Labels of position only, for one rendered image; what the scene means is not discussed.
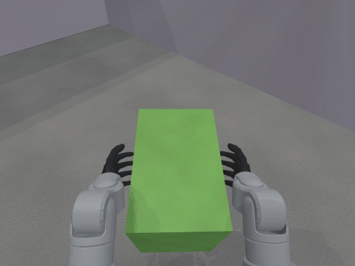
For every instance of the carton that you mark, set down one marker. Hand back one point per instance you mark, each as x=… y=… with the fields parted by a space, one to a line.
x=177 y=200

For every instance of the robot right forearm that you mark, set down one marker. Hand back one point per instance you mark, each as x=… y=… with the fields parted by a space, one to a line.
x=265 y=223

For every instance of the right robot hand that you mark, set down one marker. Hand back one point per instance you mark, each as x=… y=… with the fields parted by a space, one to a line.
x=239 y=165

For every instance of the robot left forearm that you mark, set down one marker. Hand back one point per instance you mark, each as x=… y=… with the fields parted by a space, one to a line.
x=93 y=222

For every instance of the left robot hand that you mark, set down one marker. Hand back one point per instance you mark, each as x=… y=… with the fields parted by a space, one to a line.
x=113 y=166

